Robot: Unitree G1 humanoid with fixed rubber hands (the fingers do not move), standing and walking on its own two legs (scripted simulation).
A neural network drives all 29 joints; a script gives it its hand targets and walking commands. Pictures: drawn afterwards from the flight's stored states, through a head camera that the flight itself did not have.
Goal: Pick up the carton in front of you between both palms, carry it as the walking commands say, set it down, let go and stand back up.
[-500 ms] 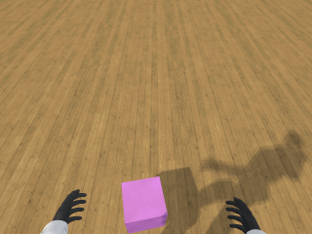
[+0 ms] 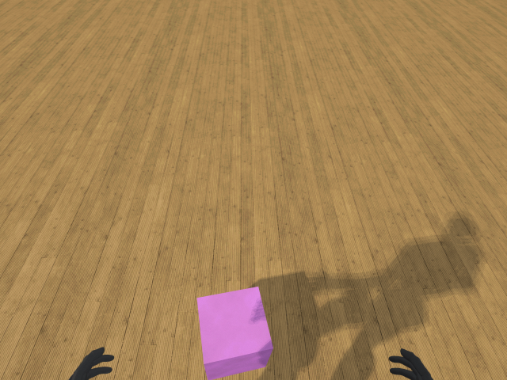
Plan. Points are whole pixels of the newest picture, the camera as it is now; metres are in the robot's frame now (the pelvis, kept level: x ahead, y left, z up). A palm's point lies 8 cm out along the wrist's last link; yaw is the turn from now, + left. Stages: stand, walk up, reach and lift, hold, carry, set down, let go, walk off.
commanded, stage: stand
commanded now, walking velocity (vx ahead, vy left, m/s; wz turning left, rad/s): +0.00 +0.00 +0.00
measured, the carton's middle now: (232, 334) +0.38 +0.04 -0.65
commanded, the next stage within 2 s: none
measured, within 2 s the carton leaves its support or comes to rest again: neither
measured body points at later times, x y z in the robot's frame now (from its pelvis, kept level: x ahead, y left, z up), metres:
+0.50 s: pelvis -0.01 +0.00 +0.00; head -0.02 +0.02 +0.45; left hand +0.08 +0.29 -0.12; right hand +0.10 -0.29 -0.10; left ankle +0.01 +0.10 -0.74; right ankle -0.04 -0.14 -0.74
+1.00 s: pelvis -0.02 -0.01 +0.01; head -0.02 +0.01 +0.46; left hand +0.07 +0.29 -0.12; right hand +0.08 -0.31 -0.11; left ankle +0.01 +0.10 -0.74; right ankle -0.04 -0.14 -0.74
